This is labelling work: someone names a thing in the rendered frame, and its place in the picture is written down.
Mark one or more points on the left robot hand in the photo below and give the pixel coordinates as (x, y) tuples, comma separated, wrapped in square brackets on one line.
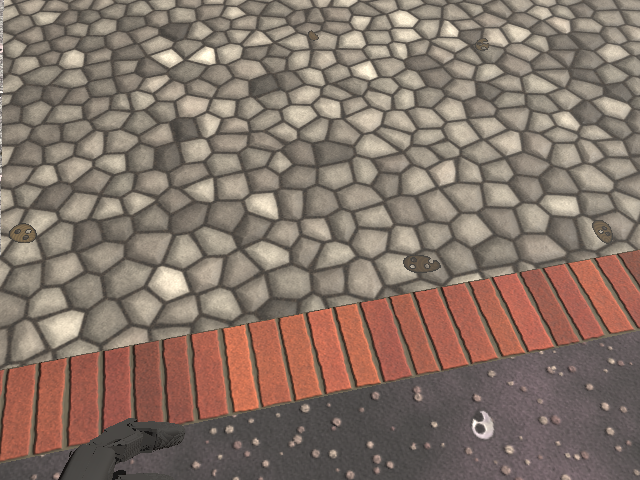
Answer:
[(119, 443)]

